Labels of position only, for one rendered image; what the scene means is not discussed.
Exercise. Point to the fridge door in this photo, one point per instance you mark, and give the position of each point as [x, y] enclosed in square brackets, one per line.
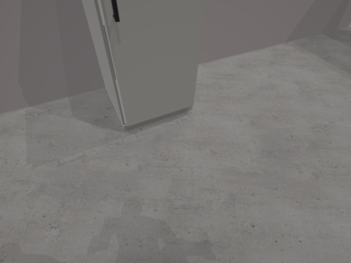
[155, 53]

